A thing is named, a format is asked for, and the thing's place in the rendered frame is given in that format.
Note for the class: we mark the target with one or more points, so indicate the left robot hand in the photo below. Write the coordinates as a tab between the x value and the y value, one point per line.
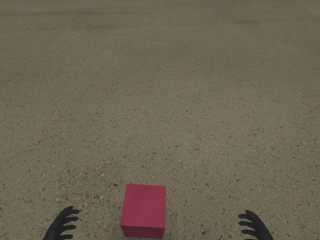
56	228

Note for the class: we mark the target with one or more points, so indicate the right robot hand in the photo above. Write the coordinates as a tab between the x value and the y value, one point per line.
260	231

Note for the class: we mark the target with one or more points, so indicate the carton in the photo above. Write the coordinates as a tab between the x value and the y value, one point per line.
144	211

